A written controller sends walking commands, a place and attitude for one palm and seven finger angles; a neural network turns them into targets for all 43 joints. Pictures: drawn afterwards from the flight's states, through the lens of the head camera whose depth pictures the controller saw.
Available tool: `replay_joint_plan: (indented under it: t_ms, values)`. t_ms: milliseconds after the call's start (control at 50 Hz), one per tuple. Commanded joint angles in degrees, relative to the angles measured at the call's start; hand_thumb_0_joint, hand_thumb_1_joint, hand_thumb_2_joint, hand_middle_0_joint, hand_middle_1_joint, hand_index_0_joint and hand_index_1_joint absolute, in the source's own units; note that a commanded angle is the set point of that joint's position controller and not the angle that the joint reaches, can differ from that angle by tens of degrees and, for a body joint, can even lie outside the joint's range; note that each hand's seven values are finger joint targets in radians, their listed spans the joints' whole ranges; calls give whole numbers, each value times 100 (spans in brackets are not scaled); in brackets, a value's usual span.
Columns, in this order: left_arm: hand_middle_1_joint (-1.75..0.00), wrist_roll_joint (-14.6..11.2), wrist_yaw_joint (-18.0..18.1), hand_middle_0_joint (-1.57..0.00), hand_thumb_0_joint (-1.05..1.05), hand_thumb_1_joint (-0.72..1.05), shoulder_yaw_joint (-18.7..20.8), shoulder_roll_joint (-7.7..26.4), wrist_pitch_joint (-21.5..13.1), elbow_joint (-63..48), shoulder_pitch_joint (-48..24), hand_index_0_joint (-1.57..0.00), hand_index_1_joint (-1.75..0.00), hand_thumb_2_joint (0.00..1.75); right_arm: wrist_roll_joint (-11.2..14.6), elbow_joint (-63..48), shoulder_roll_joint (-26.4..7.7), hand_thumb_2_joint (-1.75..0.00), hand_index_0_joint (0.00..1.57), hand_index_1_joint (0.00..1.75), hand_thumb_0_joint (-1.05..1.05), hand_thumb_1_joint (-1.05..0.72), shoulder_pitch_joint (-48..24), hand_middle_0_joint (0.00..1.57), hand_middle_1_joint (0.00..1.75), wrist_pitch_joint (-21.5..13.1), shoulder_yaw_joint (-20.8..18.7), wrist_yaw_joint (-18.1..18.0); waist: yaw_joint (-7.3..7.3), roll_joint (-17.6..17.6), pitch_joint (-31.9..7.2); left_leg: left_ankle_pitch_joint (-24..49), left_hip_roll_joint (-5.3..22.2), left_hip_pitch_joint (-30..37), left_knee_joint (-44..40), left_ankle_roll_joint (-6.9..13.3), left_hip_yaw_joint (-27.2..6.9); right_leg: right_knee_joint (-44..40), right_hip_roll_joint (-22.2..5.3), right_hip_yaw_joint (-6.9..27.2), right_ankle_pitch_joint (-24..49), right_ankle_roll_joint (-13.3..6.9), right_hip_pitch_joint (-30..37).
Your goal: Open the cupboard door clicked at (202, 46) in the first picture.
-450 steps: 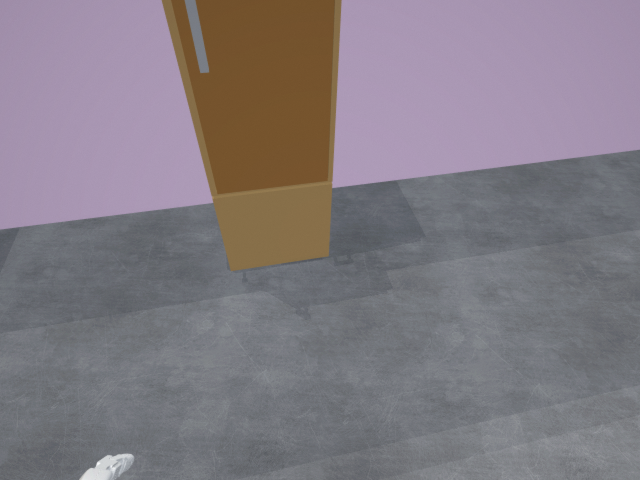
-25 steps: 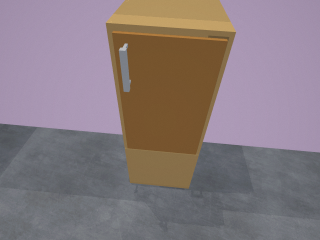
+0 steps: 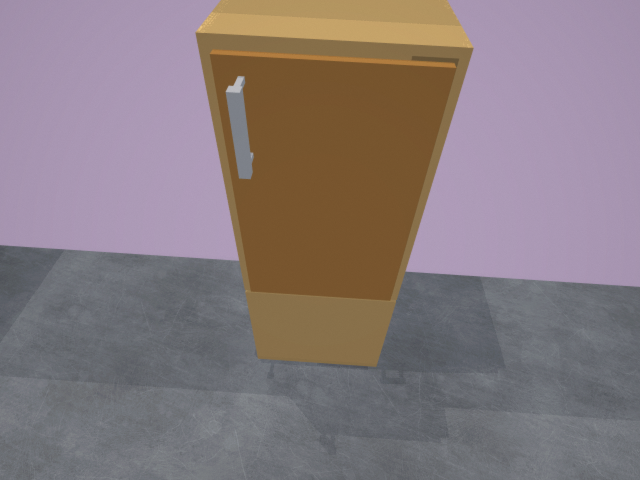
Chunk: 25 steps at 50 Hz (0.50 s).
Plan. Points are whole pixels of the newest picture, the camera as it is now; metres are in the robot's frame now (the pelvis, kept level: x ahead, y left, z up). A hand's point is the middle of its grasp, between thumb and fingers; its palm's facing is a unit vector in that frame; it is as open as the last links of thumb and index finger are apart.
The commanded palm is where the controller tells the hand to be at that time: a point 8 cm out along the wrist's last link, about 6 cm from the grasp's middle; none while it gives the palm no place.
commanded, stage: shuffle to correct the standing spot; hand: left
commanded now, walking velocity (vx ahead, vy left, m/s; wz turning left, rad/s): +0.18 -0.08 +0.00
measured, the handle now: (243, 129) +0.59 +0.16 +0.14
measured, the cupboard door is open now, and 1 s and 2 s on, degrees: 0 0 0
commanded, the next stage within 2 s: come to a stop and stand still in 0.02 s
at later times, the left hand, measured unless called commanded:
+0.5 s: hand out of the picture +0.08 +0.19 -0.18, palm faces +0.00 -0.98 -0.19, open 7.4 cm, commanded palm none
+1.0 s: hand out of the picture +0.02 +0.15 -0.17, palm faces +0.05 -0.98 -0.17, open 7.4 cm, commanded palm none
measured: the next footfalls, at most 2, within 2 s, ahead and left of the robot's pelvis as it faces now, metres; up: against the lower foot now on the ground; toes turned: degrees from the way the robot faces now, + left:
right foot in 0.72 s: +0.07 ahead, -0.13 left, +0.00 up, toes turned -3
left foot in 1.04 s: +0.07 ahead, +0.10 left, +0.00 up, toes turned +1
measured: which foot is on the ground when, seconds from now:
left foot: down 0.00-0.72, up 0.74-1.00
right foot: down 0.00-0.38, up 0.40-0.70, down 0.72-1.00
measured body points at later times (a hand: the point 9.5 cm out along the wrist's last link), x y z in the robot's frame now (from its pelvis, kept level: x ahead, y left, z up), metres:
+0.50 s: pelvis +0.05 +0.02 +0.00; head +0.09 +0.03 +0.45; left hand +0.08 +0.24 -0.16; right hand +0.12 -0.22 -0.14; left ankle +0.07 +0.09 -0.74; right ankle +0.01 -0.11 -0.69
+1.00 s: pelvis +0.02 -0.02 +0.00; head +0.02 -0.01 +0.45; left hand +0.02 +0.20 -0.15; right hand +0.00 -0.26 -0.15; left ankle +0.03 +0.10 -0.72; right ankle +0.02 -0.15 -0.74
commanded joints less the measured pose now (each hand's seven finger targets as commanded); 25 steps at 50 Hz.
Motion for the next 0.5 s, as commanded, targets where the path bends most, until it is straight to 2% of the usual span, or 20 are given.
replay_joint_plan:
  t_ms: [0,40,60,80,120,140,160,180,200,220,240,260,280,300,340,360,380,400,440,480]
  values:
    - [-30,-32,75,-20,0,90,139,519,-196,-187,566,-20,-30,90,33,-412,-689,-90,20,30,0,-90,-162,20,30,-211,-149,-86,186,-140,826,-1906,766,-1255,-727,112,-981,-736,-400,739,-983,-303,114]
    - [-30,-69,143,-20,0,90,207,684,-243,-64,877,-20,-30,90,45,-450,-313,-90,20,30,0,-90,-151,20,30,-250,-78,-64,230,-994,785,-1133,224,-1669,564,-66,-193,-1417,-1047,1757,-1494,-690,448]
    - [-30,-89,176,-20,0,90,251,752,-278,-5,1081,-20,-30,90,39,-512,-243,-90,20,30,0,-90,-262,20,30,-258,-77,-48,274,-1229,669,-1012,196,-1819,1235,-95,6,-1738,-1421,2229,-1439,-917,564]
    - [-30,-85,200,-20,0,90,271,748,-307,23,1200,-20,-30,90,34,-591,-251,-90,20,30,0,-90,-425,20,30,-262,-94,-35,313,-1066,677,-1239,272,-2092,1810,-93,-62,-1837,-1598,2426,-1090,-1136,688]
    - [-30,-39,227,-20,0,90,299,619,-365,7,1134,-20,-30,90,47,-682,-180,-90,20,30,0,-90,-590,20,30,-335,-103,-19,268,-565,569,-1349,393,-2364,2200,-103,-214,-1572,-1658,2144,445,-1300,1003]
    - [-30,-15,250,-20,0,90,284,556,-364,-17,956,-20,-30,90,63,-653,-100,-90,20,30,0,-90,-555,20,30,-346,-81,-31,183,-391,477,-1302,434,-2123,1886,-141,-248,-1297,-1587,1749,1500,-1252,992]
    - [-30,-6,263,-20,0,90,255,505,-344,-54,786,-20,-30,90,80,-591,18,-90,20,30,0,-90,-460,20,30,-345,-45,-52,102,-289,379,-1080,411,-1666,1327,-196,-185,-1009,-1412,1338,2428,-1118,852]
    - [-30,-25,280,-20,0,90,224,435,-319,-94,601,-20,-30,90,104,-464,139,-90,20,30,0,-90,-266,20,30,-347,-11,-79,-18,-112,329,-441,346,-983,539,-257,-98,-684,-1152,968,3000,-886,576]
    - [-30,-75,294,-20,0,90,181,360,-296,-95,440,-20,-30,90,119,-284,178,-90,20,30,0,-90,66,20,30,-358,18,-116,-165,-75,199,714,320,-186,-310,-290,-129,-253,-839,614,3255,-560,282]
    - [-30,-122,298,-20,0,90,139,249,-277,-87,556,-20,-30,90,106,-184,-92,-90,20,30,0,-90,362,20,30,-412,-24,-181,-157,378,-126,2776,660,594,-371,-179,-472,75,-516,409,2953,-192,33]
    - [-30,-169,322,-20,0,90,111,193,-251,-91,694,-20,-30,90,121,-182,-414,-90,20,30,0,-90,339,20,30,-409,-66,-251,-48,721,-309,4617,1219,972,-111,73,-855,-85,-354,300,1870,47,-142]
    - [-30,-150,364,-20,0,90,107,152,-208,-79,766,-20,-30,90,135,-207,-519,-90,20,30,0,-90,199,20,30,-342,-93,-277,23,580,-336,5067,1422,997,-15,223,-828,-344,-303,272,1031,127,-79]
    - [-30,-86,386,-20,0,90,119,212,-155,-110,699,-20,-30,90,139,-282,-550,-90,20,30,0,-90,57,20,30,-292,-129,-270,-1,374,-17,5053,1367,893,7,206,-714,-301,-250,285,1129,131,-227]
    - [-30,-69,396,-20,0,90,101,218,-101,-156,598,-20,-30,90,150,-324,-534,-90,20,30,0,-90,7,20,30,-261,-142,-292,-39,585,142,5730,1352,894,16,205,-755,-67,-281,153,1341,175,-314]
    - [-30,-92,396,-20,0,90,121,279,-20,-288,495,-20,-30,90,129,-316,-677,-90,20,30,0,-90,142,20,30,-229,-194,-339,-112,1014,168,7216,1722,1329,-218,435,-1093,703,-153,54,-332,245,-788]
    - [-30,-83,389,-20,0,90,150,313,27,-375,413,-20,-30,90,102,-317,-787,-90,20,30,0,-90,213,20,30,-199,-235,-367,-161,1080,80,7490,1942,1555,-242,677,-1255,1227,-95,114,-1127,236,-1097]
    - [-30,-56,368,-20,0,90,175,351,58,-459,247,-20,-30,90,85,-335,-864,-90,20,30,0,-90,294,20,30,-182,-278,-390,-216,871,-1,7357,2107,1615,-258,873,-1347,1703,-68,212,-1542,210,-1258]
    - [-30,-40,348,-20,0,90,233,346,96,-543,92,-20,-30,90,52,-395,-927,-90,20,30,0,-90,215,20,30,-162,-330,-406,-221,771,-87,6785,2193,1489,-315,955,-1302,2162,-74,368,-1641,188,-1342]
    - [-30,-29,299,-20,0,90,301,310,143,-663,-77,-20,-30,90,13,-569,-955,-90,20,30,0,-90,-210,20,30,-133,-361,-397,-105,561,-190,5877,2169,1166,-383,968,-1139,2666,-68,523,-1327,184,-1439]
    - [-30,-27,248,-20,0,90,334,306,182,-789,-163,-20,-30,90,-9,-750,-925,-90,20,30,0,-90,-500,20,30,-141,-368,-361,2,411,-342,5139,2017,841,-438,873,-956,2857,-18,538,-923,225,-1346]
